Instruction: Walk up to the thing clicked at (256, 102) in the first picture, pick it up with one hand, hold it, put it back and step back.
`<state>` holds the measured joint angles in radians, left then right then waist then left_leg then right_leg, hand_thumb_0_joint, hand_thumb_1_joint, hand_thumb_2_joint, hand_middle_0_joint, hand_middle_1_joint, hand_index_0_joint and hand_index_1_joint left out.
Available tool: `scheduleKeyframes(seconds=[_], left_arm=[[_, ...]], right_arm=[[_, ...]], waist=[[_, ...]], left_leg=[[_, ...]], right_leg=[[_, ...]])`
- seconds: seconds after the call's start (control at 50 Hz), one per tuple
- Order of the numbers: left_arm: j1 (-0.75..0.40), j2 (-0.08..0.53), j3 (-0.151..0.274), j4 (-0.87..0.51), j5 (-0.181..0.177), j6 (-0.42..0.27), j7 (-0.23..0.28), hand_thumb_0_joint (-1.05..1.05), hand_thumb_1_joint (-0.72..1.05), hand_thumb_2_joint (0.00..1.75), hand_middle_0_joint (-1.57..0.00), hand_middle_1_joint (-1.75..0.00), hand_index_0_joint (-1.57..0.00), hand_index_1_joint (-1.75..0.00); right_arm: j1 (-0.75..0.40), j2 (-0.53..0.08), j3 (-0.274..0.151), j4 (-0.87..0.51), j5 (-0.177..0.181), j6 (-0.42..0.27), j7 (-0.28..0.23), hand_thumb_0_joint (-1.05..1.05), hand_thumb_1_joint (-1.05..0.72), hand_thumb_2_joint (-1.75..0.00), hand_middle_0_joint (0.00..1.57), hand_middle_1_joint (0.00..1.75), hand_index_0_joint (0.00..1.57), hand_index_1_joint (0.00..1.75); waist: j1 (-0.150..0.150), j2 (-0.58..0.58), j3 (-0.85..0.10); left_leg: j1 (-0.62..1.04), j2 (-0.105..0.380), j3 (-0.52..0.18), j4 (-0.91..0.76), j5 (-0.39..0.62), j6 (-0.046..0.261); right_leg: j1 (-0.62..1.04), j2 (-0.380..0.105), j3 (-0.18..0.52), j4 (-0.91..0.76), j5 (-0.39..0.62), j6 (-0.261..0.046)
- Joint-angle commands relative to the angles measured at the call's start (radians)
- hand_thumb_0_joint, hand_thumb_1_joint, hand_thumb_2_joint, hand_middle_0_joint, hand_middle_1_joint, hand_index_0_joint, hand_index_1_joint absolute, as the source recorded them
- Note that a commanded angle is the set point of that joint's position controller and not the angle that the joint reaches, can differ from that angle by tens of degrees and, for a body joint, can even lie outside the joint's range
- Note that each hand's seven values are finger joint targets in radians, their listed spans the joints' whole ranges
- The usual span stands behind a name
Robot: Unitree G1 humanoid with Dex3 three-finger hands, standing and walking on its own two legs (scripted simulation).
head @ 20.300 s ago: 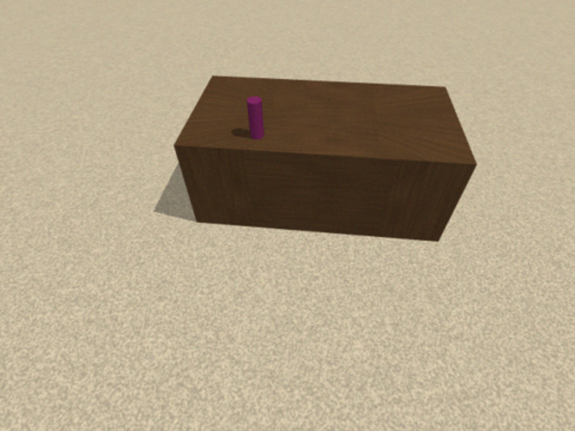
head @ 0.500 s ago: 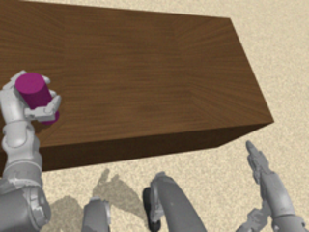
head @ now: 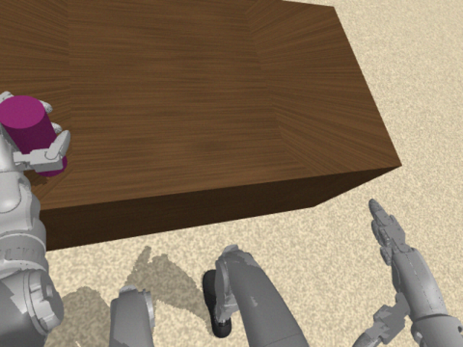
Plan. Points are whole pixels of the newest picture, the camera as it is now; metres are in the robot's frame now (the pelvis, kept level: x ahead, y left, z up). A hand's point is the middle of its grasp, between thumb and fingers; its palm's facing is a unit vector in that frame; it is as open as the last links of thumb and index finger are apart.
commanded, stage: lower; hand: left
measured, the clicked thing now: (37, 141) +0.50 +0.20 -0.06
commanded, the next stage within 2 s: loosen in 0.14 s
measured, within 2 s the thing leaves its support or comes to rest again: neither
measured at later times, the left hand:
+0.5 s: hand (39, 133) +0.51 +0.20 -0.06, palm faces +0.18 -0.98 +0.01, open 7.9 cm
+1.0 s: hand (43, 136) +0.51 +0.20 -0.07, palm faces +0.16 -0.99 -0.01, open 12.2 cm
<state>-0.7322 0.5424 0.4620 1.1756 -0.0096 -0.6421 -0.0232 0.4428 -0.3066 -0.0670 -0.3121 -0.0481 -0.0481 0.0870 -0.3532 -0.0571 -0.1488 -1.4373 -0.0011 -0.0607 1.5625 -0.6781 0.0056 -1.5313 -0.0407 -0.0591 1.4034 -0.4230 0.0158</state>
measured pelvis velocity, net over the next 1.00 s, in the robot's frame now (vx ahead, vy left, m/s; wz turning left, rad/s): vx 0.00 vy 0.00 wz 0.00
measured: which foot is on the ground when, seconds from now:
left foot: down 0.00-1.00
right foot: down 0.00-1.00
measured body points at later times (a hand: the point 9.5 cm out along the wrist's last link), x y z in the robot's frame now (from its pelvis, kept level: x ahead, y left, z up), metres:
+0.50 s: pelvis -0.01 +0.00 -0.01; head +0.19 +0.08 +0.38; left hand +0.50 +0.25 -0.05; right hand +0.17 -0.26 +0.08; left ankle +0.01 +0.11 -0.56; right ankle +0.11 -0.14 -0.56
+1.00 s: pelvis +0.00 +0.00 -0.01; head +0.20 +0.08 +0.38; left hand +0.50 +0.25 -0.06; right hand +0.17 -0.26 +0.08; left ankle +0.01 +0.11 -0.56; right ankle +0.11 -0.14 -0.56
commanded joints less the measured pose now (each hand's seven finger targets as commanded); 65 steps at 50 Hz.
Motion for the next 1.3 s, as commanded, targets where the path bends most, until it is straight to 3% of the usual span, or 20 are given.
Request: scheduleKeyframes(seconds=[0.0, 0.1, 0.12, 0.24, 0.38, 0.44, 0.48, 0.58, 0.76, 0.84, 0.86, 0.88, 0.9, 0.92, 1.02, 1.08, 1.18, 1.2, 1.22, 1.28], left_arm=[[-0.376, 0.215, 0.014, -0.202, -0.017, -0.087, -0.008, 0.0, 0.34, 1.35, -1.39, -1.51, -1.41, -1.51], [-0.37, 0.205, -0.018, -0.162, 0.015, -0.073, -0.006, 0.0, 0.34, 1.34, -1.38, -1.5, -1.4, -1.49], [-0.35, 0.214, -0.01, -0.149, 0.015, -0.07, -0.007, 0.0, 0.33, 1.32, -1.37, -1.49, -1.4, -1.48], [-0.321, 0.198, -0.021, -0.086, 0.018, -0.049, -0.004, 0.0, 0.32, 1.28, -1.46, -1.51, -1.49, -1.49], [-0.334, 0.192, 0.005, -0.102, -0.021, -0.052, -0.005, 0.0, 0.06, 0.85, -1.21, -1.17, -1.25, -1.13], [-0.364, 0.209, -0.007, -0.153, -0.006, -0.055, -0.012, 0.0, -0.07, 0.74, -1.17, -1.09, -1.21, -1.06], [-0.364, 0.194, -0.019, -0.13, 0.002, -0.051, -0.015, 0.0, -0.16, 0.69, -1.12, -1.04, -1.16, -1.01], [-0.366, 0.197, -0.012, -0.166, -0.009, -0.045, -0.016, 0.0, -0.32, 0.51, -0.86, -0.78, -0.88, -0.76], [-0.4, 0.238, 0.011, -0.24, -0.011, -0.065, -0.006, 0.0, -0.35, 0.45, -0.71, -0.64, -0.72, -0.63], [-0.333, 0.223, 0.017, -0.196, -0.009, -0.053, -0.009, 0.0, -0.35, 0.42, -0.65, -0.59, -0.66, -0.58], [-0.331, 0.168, -0.024, -0.187, -0.01, -0.047, -0.015, 0.0, -0.36, 0.41, -0.62, -0.56, -0.63, -0.55], [-0.336, 0.231, 0.021, -0.211, -0.01, -0.049, -0.011, 0.0, -0.37, 0.39, -0.6, -0.54, -0.62, -0.53], [-0.337, 0.195, 0.0, -0.203, -0.012, -0.047, -0.015, 0.0, -0.38, 0.38, -0.59, -0.53, -0.6, -0.52], [-0.317, 0.2, 0.008, -0.19, -0.016, -0.045, -0.015, 0.0, -0.37, 0.36, -0.56, -0.5, -0.57, -0.49], [-0.357, 0.213, 0.016, -0.216, -0.014, -0.053, -0.002, 0.0, -0.39, 0.32, -0.39, -0.41, -0.41, -0.4], [-0.402, 0.282, 0.037, -0.271, -0.005, -0.067, -0.002, 0.0, -0.4, 0.27, -0.28, -0.31, -0.3, -0.3], [-0.423, 0.412, 0.114, -0.34, -0.015, -0.042, -0.043, 0.0, -0.4, 0.28, -0.29, -0.31, -0.29, -0.31], [-0.443, 0.369, 0.07, -0.344, -0.019, -0.025, -0.061, 0.0, -0.38, 0.27, -0.27, -0.29, -0.28, -0.29], [-0.427, 0.456, 0.132, -0.383, -0.017, -0.011, -0.066, 0.0, -0.4, 0.25, -0.26, -0.28, -0.26, -0.27], [-0.468, 0.424, 0.093, -0.376, -0.027, 0.055, -0.104, 0.0, -0.43, 0.21, -0.22, -0.23, -0.23, -0.23]], right_arm=[[0.08, -0.183, -0.156, -0.159, 0.007, -0.056, -0.03, 0.0, 0.54, -0.05, 0.05, 0.05, 0.05, 0.05], [0.08, -0.192, -0.158, -0.188, 0.005, -0.057, -0.027, 0.0, 0.55, -0.05, 0.05, 0.05, 0.05, 0.05], [0.087, -0.198, -0.16, -0.179, 0.003, -0.056, -0.026, 0.0, 0.56, -0.05, 0.05, 0.05, 0.05, 0.05], [0.08, -0.201, -0.172, -0.186, 0.012, -0.057, -0.025, 0.0, 0.56, -0.04, 0.05, 0.05, 0.05, 0.05], [0.075, -0.202, -0.169, -0.219, 0.02, -0.064, -0.027, 0.0, 0.56, -0.03, 0.05, 0.05, 0.05, 0.05], [0.087, -0.198, -0.169, -0.23, 0.022, -0.063, -0.027, 0.0, 0.54, -0.03, 0.05, 0.05, 0.05, 0.05], [0.107, -0.198, -0.172, -0.205, 0.019, -0.06, -0.03, 0.0, 0.54, -0.04, 0.05, 0.05, 0.05, 0.05], [0.093, -0.2, -0.178, -0.202, 0.023, -0.059, -0.029, 0.0, 0.54, -0.04, 0.05, 0.05, 0.05, 0.05], [0.09, -0.198, -0.175, -0.203, 0.017, -0.062, -0.035, 0.0, 0.53, -0.05, 0.05, 0.05, 0.05, 0.05], [0.106, -0.193, -0.174, -0.195, 0.017, -0.057, -0.031, 0.0, 0.53, -0.05, 0.05, 0.05, 0.05, 0.05], [0.104, -0.189, -0.171, -0.208, 0.019, -0.058, -0.028, 0.0, 0.53, -0.05, 0.05, 0.05, 0.05, 0.05], [0.108, -0.199, -0.18, -0.189, 0.018, -0.057, -0.031, 0.0, 0.53, -0.05, 0.05, 0.05, 0.05, 0.05], [0.115, -0.192, -0.176, -0.184, 0.017, -0.053, -0.027, 0.0, 0.53, -0.05, 0.05, 0.05, 0.05, 0.05], [0.103, -0.199, -0.177, -0.189, 0.021, -0.056, -0.028, 0.0, 0.53, -0.05, 0.05, 0.05, 0.05, 0.05], [0.071, -0.215, -0.191, -0.228, 0.019, -0.06, -0.032, 0.0, 0.55, -0.04, 0.05, 0.05, 0.05, 0.05], [0.081, -0.197, -0.171, -0.234, 0.021, -0.054, -0.033, 0.0, 0.55, -0.05, 0.05, 0.05, 0.05, 0.05], [0.126, -0.208, -0.185, -0.222, 0.027, -0.034, -0.042, 0.0, 0.53, -0.05, 0.05, 0.05, 0.05, 0.05], [0.125, -0.196, -0.176, -0.198, 0.03, -0.031, -0.041, 0.0, 0.53, -0.05, 0.05, 0.05, 0.05, 0.05], [0.11, -0.218, -0.193, -0.211, 0.031, -0.033, -0.048, 0.0, 0.53, -0.05, 0.05, 0.05, 0.05, 0.05], [0.106, -0.203, -0.172, -0.18, 0.035, -0.026, -0.055, 0.0, 0.53, -0.05, 0.05, 0.05, 0.05, 0.05]], waist=[[-0.001, 0.326, -0.589], [-0.003, 0.355, -0.528], [0.0, 0.375, -0.533], [-0.01, 0.319, -0.501], [-0.013, 0.271, -0.499], [-0.007, 0.308, -0.566], [-0.022, 0.334, -0.534], [-0.006, 0.355, -0.538], [-0.002, 0.379, -0.607], [-0.001, 0.371, -0.584], [-0.007, 0.35, -0.583], [0.003, 0.379, -0.569], [-0.008, 0.377, -0.571], [0.005, 0.371, -0.551], [-0.008, 0.331, -0.568], [0.009, 0.356, -0.629], [0.026, 0.438, -0.7], [0.032, 0.445, -0.677], [0.055, 0.485, -0.698], [0.047, 0.508, -0.651]], left_leg=[[0.26, -0.024, 0.007, -0.221, 0.356, -0.014], [0.288, -0.017, -0.006, -0.238, 0.3, -0.027], [0.317, -0.014, -0.012, -0.233, 0.346, -0.032], [0.218, -0.021, 0.001, -0.212, 0.3, -0.018], [0.166, -0.028, 0.002, -0.221, 0.214, -0.008], [0.215, -0.028, 0.004, -0.218, 0.248, -0.014], [0.24, -0.021, -0.005, -0.216, 0.293, -0.023], [0.264, -0.02, -0.004, -0.218, 0.301, -0.025], [0.294, -0.023, 0.0, -0.199, 0.347, -0.024], [0.274, -0.025, 0.006, -0.195, 0.385, -0.024], [0.292, -0.022, 0.001, -0.197, 0.385, -0.024], [0.293, -0.021, 0.003, -0.197, 0.389, -0.026], [0.301, -0.018, -0.001, -0.197, 0.408, -0.028], [0.305, -0.017, -0.008, -0.208, 0.405, -0.03], [0.262, -0.018, -0.006, -0.211, 0.35, -0.022], [0.292, -0.021, 0.0, -0.206, 0.359, -0.022], [0.378, -0.023, 0.014, -0.223, 0.438, -0.029], [0.4, -0.023, 0.008, -0.241, 0.429, -0.034], [0.445, -0.021, 0.01, -0.251, 0.464, -0.04], [0.498, -0.013, 0.007, -0.291, 0.452, -0.045]], right_leg=[[0.481, 0.039, 0.026, -0.082, 0.217, -0.051], [0.376, 0.045, 0.007, -0.081, 0.138, -0.06], [0.361, 0.047, 0.001, -0.074, 0.165, -0.062], [0.387, 0.044, 0.009, -0.069, 0.152, -0.056], [0.408, 0.042, 0.01, -0.083, 0.085, -0.047], [0.416, 0.039, 0.014, -0.07, 0.11, -0.05], [0.362, 0.043, 0.004, -0.06, 0.138, -0.056], [0.354, 0.041, 0.004, -0.061, 0.138, -0.059], [0.399, 0.04, 0.014, -0.047, 0.189, -0.057], [0.421, 0.039, 0.015, -0.047, 0.229, -0.056], [0.406, 0.042, 0.013, -0.05, 0.223, -0.057], [0.391, 0.041, 0.013, -0.048, 0.219, -0.058], [0.384, 0.044, 0.007, -0.046, 0.226, -0.06], [0.371, 0.044, 0.003, -0.048, 0.215, -0.061], [0.409, 0.044, 0.007, -0.053, 0.192, -0.057], [0.447, 0.041, 0.019, -0.052, 0.202, -0.054], [0.522, 0.037, 0.034, -0.068, 0.267, -0.056], [0.498, 0.04, 0.031, -0.076, 0.246, -0.059], [0.509, 0.038, 0.032, -0.079, 0.261, -0.061], [0.495, 0.04, 0.028, -0.126, 0.228, -0.064]])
